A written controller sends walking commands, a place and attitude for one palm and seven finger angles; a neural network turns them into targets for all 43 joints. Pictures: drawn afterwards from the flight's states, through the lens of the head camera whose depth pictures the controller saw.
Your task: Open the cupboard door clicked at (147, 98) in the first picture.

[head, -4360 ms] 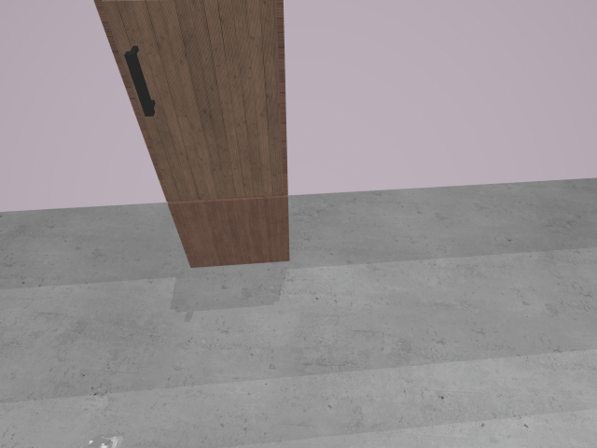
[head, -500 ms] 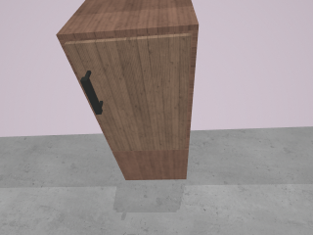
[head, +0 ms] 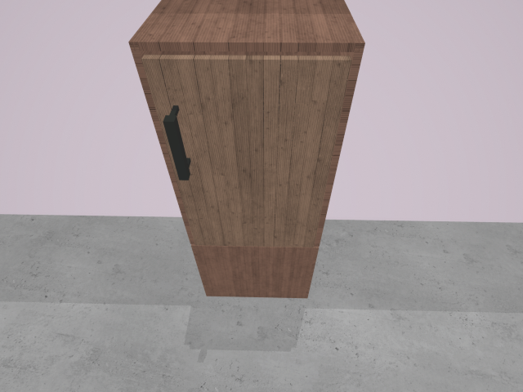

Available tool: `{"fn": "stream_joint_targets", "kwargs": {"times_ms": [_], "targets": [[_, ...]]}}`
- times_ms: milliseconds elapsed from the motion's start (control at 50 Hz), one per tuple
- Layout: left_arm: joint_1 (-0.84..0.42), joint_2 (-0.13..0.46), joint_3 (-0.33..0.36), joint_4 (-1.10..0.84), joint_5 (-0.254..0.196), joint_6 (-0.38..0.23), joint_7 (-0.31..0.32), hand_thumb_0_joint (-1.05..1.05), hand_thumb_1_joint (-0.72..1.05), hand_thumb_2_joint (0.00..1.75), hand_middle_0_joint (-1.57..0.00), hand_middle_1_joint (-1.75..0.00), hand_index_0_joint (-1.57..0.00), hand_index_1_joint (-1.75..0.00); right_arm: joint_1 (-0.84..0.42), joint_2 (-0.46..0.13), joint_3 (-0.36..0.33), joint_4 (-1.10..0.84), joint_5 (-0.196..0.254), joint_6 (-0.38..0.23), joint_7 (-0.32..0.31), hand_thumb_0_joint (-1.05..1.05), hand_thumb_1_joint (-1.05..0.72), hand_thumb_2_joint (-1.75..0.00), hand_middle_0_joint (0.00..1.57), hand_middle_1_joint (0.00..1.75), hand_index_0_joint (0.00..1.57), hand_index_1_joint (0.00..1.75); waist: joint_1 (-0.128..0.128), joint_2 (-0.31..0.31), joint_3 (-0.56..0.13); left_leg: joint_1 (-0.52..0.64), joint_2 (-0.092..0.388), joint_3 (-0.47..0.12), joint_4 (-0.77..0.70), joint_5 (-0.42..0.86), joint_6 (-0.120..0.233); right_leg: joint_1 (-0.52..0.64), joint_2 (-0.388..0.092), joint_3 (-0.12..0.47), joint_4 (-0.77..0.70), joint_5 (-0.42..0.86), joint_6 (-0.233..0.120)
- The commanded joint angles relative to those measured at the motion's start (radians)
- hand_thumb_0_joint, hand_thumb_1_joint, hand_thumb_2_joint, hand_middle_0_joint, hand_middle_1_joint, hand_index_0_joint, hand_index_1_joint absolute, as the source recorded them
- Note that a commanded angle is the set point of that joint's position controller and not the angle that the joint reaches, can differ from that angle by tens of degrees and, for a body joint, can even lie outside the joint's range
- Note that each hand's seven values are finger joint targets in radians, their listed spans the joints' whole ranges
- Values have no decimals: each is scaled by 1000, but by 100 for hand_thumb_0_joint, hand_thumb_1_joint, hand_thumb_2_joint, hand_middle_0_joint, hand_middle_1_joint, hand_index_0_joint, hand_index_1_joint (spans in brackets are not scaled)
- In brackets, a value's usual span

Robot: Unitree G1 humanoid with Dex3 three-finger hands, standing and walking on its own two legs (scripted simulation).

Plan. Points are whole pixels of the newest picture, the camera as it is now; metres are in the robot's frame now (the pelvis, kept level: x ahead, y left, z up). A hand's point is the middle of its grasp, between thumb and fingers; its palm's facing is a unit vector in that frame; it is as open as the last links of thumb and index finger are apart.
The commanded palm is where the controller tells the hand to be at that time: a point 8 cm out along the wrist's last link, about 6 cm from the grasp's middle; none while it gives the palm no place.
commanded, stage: come to a stop and stand still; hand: left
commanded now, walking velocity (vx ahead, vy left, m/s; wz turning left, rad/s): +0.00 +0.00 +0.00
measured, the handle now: (179, 144) +0.57 +0.22 +0.06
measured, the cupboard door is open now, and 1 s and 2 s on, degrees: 0 0 0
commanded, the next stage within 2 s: look again from close up in 0.04 s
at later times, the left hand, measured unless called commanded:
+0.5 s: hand out of the picture +0.03 +0.20 -0.17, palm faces +0.04 -0.97 -0.25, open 7.4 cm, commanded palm none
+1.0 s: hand out of the picture -0.10 +0.17 -0.17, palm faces +0.07 -0.98 -0.16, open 7.4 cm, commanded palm none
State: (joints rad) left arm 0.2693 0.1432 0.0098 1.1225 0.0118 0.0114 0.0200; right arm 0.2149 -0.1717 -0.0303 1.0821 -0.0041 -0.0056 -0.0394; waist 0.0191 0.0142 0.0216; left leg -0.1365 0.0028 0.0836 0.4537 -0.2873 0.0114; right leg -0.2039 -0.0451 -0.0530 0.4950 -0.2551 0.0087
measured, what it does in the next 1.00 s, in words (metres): stands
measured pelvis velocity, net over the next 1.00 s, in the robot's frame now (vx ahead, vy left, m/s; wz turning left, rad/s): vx -0.05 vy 0.01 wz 0.02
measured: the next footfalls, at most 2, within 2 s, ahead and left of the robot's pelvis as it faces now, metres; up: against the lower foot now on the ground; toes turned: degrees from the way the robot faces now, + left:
left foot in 1.40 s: +0.06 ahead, +0.12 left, +0.00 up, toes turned +9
right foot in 1.70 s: +0.17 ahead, -0.13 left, +0.00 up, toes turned -6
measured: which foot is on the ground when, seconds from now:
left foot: down 0.00-1.00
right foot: down 0.00-1.00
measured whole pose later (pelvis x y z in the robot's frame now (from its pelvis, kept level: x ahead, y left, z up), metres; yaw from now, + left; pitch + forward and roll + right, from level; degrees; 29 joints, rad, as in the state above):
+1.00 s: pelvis -0.05 +0.01 +0.00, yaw +1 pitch -2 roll -1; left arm 0.42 0.13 0.01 1.08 0.03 0.02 0.01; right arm 0.38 -0.14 -0.02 1.08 -0.02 0.03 -0.01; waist 0.00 0.01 -0.01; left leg -0.23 0.01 0.06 0.50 -0.31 0.03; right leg -0.26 -0.03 -0.07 0.49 -0.33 0.00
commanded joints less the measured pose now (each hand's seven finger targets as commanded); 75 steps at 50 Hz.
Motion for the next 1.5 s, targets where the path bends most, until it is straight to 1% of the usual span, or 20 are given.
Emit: {"fn": "stream_joint_targets", "kwargs": {"times_ms": [0,100,120,160,200,240,460,760,860,1040,1080,1120,1140,1160,1220,1340,1360,1400,1420,1480], "targets": [[26,108,10,-22,0,-25,12,0,90,90,-20,-30,-20,-30,80,-74,1,-1,-3,-5,4,0,-90,-90,20,30,20,30,-26,-140,47,-6,101,-88,-105,155,4,-31,-101,109,-156,171,-29],[28,100,8,-13,-3,-20,13,0,90,90,-20,-30,-20,-30,88,-68,12,28,-5,-11,4,0,-90,-90,20,30,20,30,-17,-23,57,-30,109,-95,-155,129,8,-4,-76,91,-170,107,-20],[12,270,5,-112,14,-42,15,0,90,90,-20,-30,-20,-30,61,-188,0,-91,-14,-14,18,0,-90,-90,20,30,20,30,-36,-69,158,-102,68,-123,-145,128,2,-27,-35,73,-102,57,-38],[29,218,36,-110,11,-48,18,0,90,90,-20,-30,-20,-30,52,-182,-23,-107,-23,-46,1,0,-90,-90,20,30,20,30,-20,59,-95,-55,96,-125,-29,246,28,51,-78,88,-31,183,-63],[45,192,25,-131,7,-45,17,0,90,90,-20,-30,-20,-30,87,-147,-17,-118,-16,-40,-1,0,-90,-90,20,30,20,30,-25,36,-142,-51,87,-115,6,203,29,70,-84,94,-49,189,-65],[35,180,23,-143,6,-34,18,0,90,90,-20,-30,-20,-30,111,-132,-11,-121,-17,-27,3,0,-90,-90,20,30,20,30,-33,-55,-76,-100,75,-101,16,125,29,40,-88,98,-69,125,-65],[19,196,16,-168,2,-25,14,0,90,90,-20,-30,-20,-30,95,-154,-2,-118,-14,-14,13,0,-90,-90,20,30,20,30,-20,-20,83,-160,94,-121,-65,72,24,-20,-70,87,-104,51,-44],[86,136,7,-134,7,-22,17,0,90,90,-20,-30,-20,-30,128,-114,3,-80,-12,-1,24,0,-90,-90,20,30,20,30,-22,-7,70,-184,93,-140,-142,-104,18,-30,-63,81,-165,-59,-17],[147,110,18,-109,19,-11,12,0,90,90,-20,-30,-20,-30,164,-114,-7,-55,-22,20,22,0,-90,-90,20,30,20,30,-20,25,102,-240,104,-160,-177,-373,33,-75,-28,53,-144,-314,-10],[249,2,29,-75,20,-6,-16,0,90,90,-20,-30,-20,-30,149,-139,-34,-46,-16,9,5,0,-90,-90,20,30,20,30,7,129,98,-296,206,-254,-260,-474,96,13,44,-65,90,-93,-17],[285,12,36,-60,20,-16,-15,0,90,90,-20,-30,-20,-30,138,-118,-30,-46,-17,8,7,0,-90,-90,20,30,20,30,21,52,108,-322,154,-196,-160,-438,76,60,21,-17,-22,-141,-29],[331,92,56,-48,20,-28,5,0,90,90,-20,-30,-20,-30,127,-32,-14,-68,-7,11,14,0,-90,-90,20,30,20,30,38,-226,159,-495,5,-51,160,-313,27,87,-173,337,-266,-457,-124],[352,122,65,-41,11,-36,18,0,90,90,-20,-30,-20,-30,95,-21,-14,-83,-9,9,20,0,-90,-90,20,30,20,30,48,-307,165,-489,14,-9,365,-213,28,48,-292,497,-403,-555,-182],[330,108,62,-44,7,-45,22,0,90,90,-20,-30,-20,-30,77,-37,-21,-92,-14,4,27,0,-90,-90,20,30,20,30,28,-234,172,-482,43,-53,486,-181,33,4,-297,502,-421,-502,-201],[199,97,62,-77,14,-54,24,0,90,90,-20,-30,-20,-30,159,-12,-30,-63,-14,8,41,0,-90,-90,20,30,20,30,-47,-130,117,-363,79,-40,524,-127,26,-109,-248,319,-370,-372,-180],[183,89,62,-76,14,-39,6,0,90,90,-20,-30,-20,-30,250,20,-11,-37,-12,-28,31,0,-90,-90,20,30,20,30,-67,-57,78,26,22,70,45,1,-4,-251,-123,105,-173,-289,-121],[186,59,55,-81,12,-32,-1,0,90,90,-20,-30,-20,-30,296,-15,-17,-21,-14,-33,21,0,-90,-90,20,30,20,30,-79,43,75,85,62,5,-21,-70,-1,-301,-81,78,-63,-276,-96],[128,-10,44,-143,15,-33,-13,0,90,90,-20,-30,-20,-30,375,-161,-53,-18,-27,-36,5,0,-90,-90,20,30,20,30,-106,309,118,95,421,-497,-330,-374,158,-510,24,-49,349,-281,-27],[72,20,47,-177,24,-28,-18,0,90,90,-20,-30,-20,-30,348,-184,-58,-34,-26,-34,2,0,-90,-90,20,30,20,30,-96,180,150,29,474,-535,-359,-421,204,-522,-33,18,467,-245,-30],[66,8,51,-152,27,-33,-29,0,90,90,-20,-30,-20,-30,227,-92,-21,-49,-27,-56,0,0,-90,-90,20,30,20,30,-41,63,161,-76,365,-313,-331,-101,171,-454,-85,47,535,-80,-12]]}}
